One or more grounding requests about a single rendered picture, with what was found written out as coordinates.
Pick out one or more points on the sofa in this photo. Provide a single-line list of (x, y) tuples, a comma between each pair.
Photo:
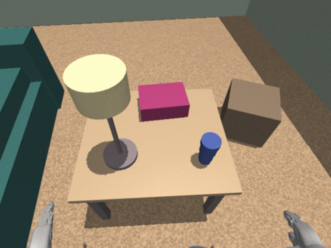
[(30, 95)]

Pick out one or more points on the right robot hand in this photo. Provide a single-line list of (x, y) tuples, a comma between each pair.
[(303, 234)]

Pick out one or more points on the desk lamp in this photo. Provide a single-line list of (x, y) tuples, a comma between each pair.
[(98, 85)]

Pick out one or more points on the left robot hand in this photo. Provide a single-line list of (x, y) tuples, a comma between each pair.
[(42, 235)]

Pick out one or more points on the coffee table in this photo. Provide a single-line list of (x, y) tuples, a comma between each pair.
[(167, 165)]

